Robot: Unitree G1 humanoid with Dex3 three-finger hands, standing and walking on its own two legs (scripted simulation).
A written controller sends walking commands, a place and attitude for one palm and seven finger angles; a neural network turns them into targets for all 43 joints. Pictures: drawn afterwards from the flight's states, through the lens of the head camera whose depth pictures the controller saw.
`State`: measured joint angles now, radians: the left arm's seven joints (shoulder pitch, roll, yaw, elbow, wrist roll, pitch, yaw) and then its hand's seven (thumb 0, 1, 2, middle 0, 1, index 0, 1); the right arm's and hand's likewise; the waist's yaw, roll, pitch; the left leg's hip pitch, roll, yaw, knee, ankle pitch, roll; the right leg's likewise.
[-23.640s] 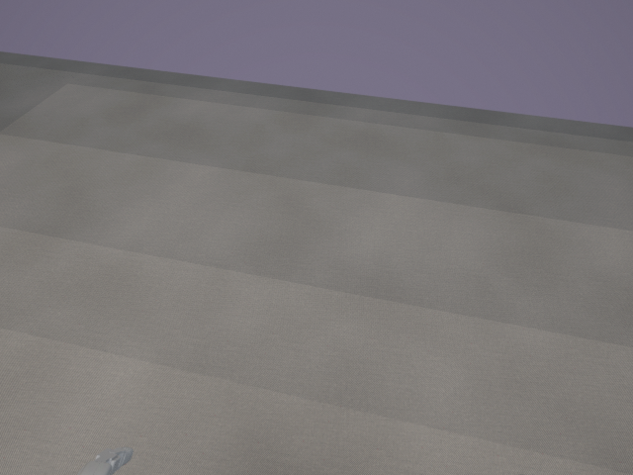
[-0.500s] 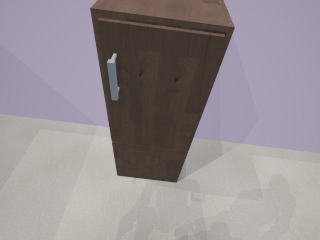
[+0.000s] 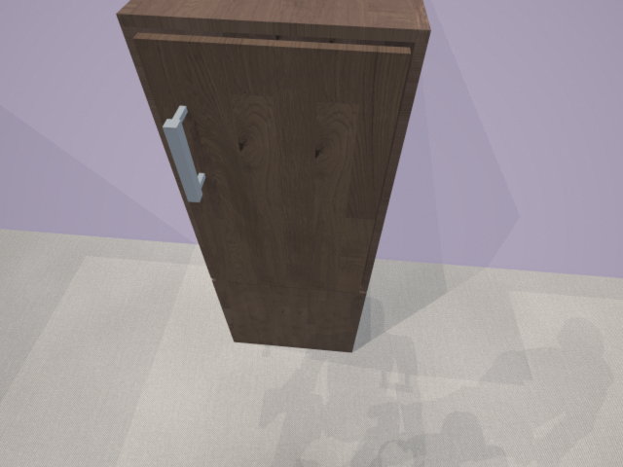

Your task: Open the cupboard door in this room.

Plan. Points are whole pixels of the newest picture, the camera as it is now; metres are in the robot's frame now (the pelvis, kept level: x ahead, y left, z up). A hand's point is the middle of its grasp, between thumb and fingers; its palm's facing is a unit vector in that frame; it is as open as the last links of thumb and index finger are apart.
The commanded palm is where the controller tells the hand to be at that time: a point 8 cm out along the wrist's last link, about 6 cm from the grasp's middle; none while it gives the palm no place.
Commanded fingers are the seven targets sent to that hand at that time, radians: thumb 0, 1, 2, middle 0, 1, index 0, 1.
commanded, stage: come to a stop and stand still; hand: left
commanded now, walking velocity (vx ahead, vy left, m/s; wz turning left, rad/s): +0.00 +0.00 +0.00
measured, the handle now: (188, 156) +0.54 +0.23 +0.08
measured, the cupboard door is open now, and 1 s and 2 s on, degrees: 0 0 0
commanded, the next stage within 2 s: look again from close up in 0.16 s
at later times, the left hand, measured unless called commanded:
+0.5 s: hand out of the picture -0.04 +0.22 -0.18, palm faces +0.04 -0.97 -0.23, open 7.4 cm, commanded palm none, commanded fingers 0.00 0.90 0.90 -0.20 -0.30 -0.20 -0.30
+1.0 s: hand out of the picture -0.09 +0.25 -0.17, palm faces -0.01 -0.98 -0.22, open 7.4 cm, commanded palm none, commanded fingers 0.00 0.90 0.90 -0.20 -0.30 -0.20 -0.30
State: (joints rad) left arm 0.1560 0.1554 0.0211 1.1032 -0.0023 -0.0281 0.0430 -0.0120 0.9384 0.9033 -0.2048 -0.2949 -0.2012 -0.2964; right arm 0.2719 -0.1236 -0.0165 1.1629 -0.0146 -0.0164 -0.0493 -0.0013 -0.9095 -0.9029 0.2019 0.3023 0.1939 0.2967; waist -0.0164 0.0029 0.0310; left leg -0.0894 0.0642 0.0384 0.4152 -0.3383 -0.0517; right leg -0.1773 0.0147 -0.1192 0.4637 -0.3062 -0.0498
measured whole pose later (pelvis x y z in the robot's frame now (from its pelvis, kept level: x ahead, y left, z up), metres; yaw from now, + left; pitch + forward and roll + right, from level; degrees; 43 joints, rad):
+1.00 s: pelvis -0.09 +0.06 +0.00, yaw -1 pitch -3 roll +0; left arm 0.32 0.19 0.00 1.08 0.03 0.01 0.02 0.00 0.90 0.90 -0.20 -0.29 -0.20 -0.30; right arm 0.30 -0.18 -0.01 1.07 -0.02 0.01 -0.01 0.00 -0.91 -0.90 0.20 0.30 0.20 0.30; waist 0.00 0.00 0.01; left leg -0.17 -0.03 0.09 0.44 -0.24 0.05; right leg -0.25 -0.07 -0.06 0.46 -0.19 0.03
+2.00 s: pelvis -0.01 +0.09 -0.01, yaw +1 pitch -1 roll -1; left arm 0.16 0.18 0.07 0.98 0.03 0.06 0.02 0.00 0.92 0.90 -0.20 -0.29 -0.20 -0.30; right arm 0.21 -0.14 -0.04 0.99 -0.04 0.00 -0.03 0.00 -0.91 -0.90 0.20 0.30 0.19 0.30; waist -0.01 -0.05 0.07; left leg -0.28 0.00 0.11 0.59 -0.28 0.07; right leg -0.42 -0.04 0.00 0.87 -0.39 0.01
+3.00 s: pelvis -0.03 +0.05 +0.00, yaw +1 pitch -1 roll -2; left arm 0.37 0.07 -0.01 1.11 0.02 -0.04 0.04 0.00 0.90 0.90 -0.20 -0.29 -0.20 -0.30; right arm 0.30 -0.12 -0.01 1.12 -0.03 0.00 -0.02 0.01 -0.92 -0.90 0.20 0.30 0.19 0.30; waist -0.03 0.04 0.04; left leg -0.33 0.07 0.05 0.56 -0.21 0.00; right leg -0.13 0.04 -0.09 0.46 -0.32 -0.03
